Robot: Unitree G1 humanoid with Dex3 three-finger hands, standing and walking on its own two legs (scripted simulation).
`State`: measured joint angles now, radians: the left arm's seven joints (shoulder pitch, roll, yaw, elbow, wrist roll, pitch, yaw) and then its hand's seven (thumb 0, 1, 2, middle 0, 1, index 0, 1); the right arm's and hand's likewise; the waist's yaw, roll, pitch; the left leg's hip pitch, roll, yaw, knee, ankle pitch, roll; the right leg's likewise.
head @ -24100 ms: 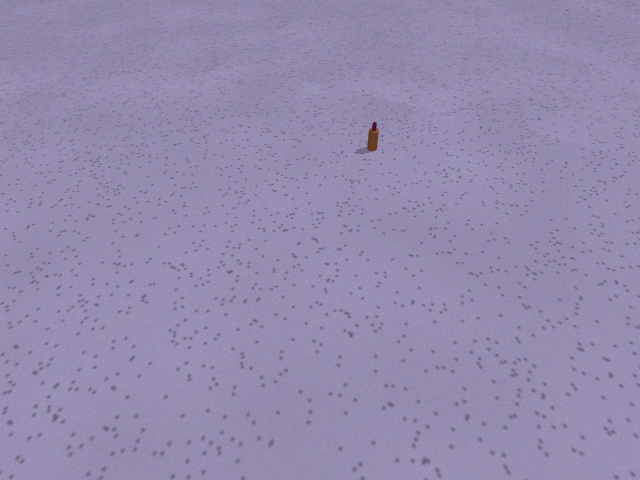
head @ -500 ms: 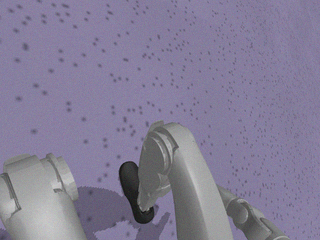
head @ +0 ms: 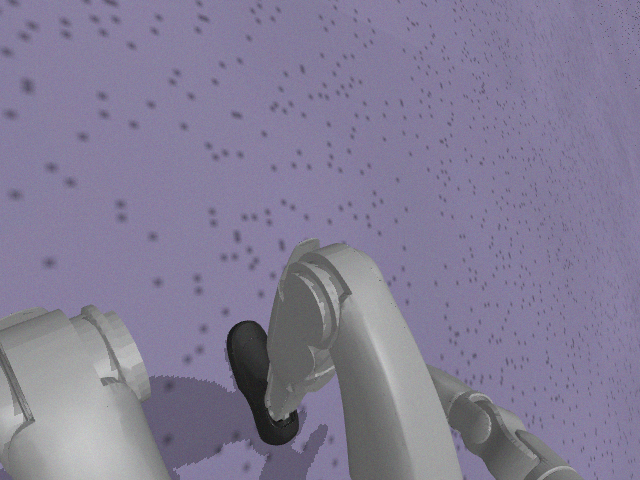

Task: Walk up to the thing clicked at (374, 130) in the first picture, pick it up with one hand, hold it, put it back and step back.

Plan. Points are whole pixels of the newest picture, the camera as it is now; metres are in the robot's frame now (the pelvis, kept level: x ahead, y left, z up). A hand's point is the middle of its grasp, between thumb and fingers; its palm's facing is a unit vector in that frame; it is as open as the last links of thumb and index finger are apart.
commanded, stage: open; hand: left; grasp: from the side
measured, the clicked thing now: out of the picture +0.45 +0.30 -0.21
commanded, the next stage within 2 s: withdraw in 0.24 s
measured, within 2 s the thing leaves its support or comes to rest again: neither
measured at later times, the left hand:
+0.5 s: hand out of the picture +0.45 +0.30 -0.18, palm faces +0.39 -0.92 +0.02, open 15.6 cm
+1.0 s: hand out of the picture +0.41 +0.38 -0.09, palm faces +0.32 -0.92 -0.21, open 17.5 cm
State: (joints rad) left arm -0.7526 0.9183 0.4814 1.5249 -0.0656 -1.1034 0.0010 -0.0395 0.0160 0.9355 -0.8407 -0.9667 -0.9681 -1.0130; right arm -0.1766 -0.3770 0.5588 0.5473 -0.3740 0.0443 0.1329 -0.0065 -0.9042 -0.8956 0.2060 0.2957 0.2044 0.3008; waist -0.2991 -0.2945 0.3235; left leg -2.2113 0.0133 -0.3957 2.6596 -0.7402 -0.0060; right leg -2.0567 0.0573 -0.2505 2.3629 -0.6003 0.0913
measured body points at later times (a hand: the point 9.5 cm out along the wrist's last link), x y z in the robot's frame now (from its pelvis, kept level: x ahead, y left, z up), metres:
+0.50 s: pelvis +0.00 +0.00 +0.00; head +0.24 +0.20 +0.32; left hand +0.42 +0.34 -0.18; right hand +0.16 -0.24 -0.03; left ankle +0.07 +0.12 -0.26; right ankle +0.15 -0.13 -0.26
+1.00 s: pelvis +0.00 +0.00 +0.03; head +0.20 +0.18 +0.39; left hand +0.39 +0.43 -0.08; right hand +0.17 -0.24 -0.03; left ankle +0.07 +0.12 -0.26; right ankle +0.15 -0.13 -0.26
